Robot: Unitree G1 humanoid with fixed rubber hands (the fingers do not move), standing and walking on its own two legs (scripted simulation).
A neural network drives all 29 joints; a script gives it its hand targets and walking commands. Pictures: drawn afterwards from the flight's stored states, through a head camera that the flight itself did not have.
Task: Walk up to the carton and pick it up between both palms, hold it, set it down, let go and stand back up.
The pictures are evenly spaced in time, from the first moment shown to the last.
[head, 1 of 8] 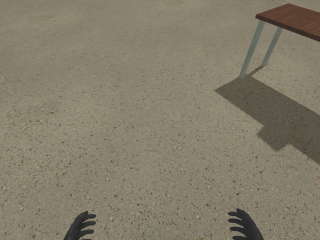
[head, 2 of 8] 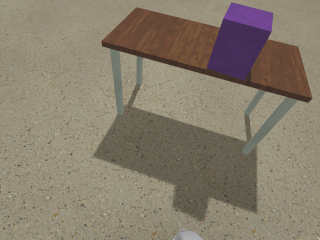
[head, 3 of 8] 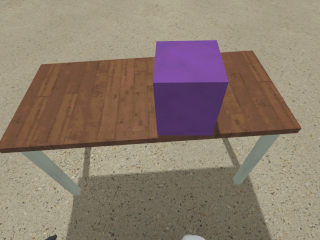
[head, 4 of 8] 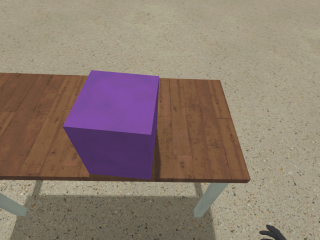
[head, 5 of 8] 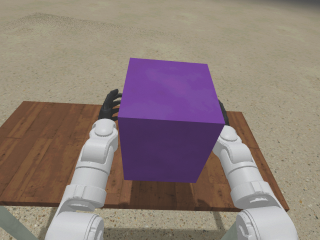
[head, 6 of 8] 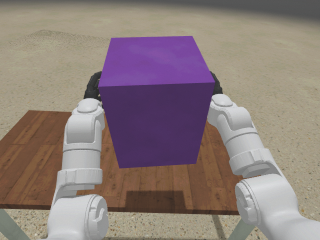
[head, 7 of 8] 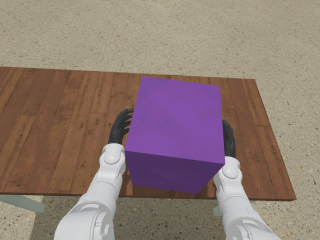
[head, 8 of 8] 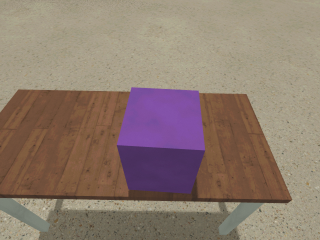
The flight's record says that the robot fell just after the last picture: no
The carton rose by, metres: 0.24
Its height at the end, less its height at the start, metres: +0.00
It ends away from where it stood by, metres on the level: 0.02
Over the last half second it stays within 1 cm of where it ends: yes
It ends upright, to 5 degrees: yes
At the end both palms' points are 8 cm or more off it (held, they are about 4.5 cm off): yes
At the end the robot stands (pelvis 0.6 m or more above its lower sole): yes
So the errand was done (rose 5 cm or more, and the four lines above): yes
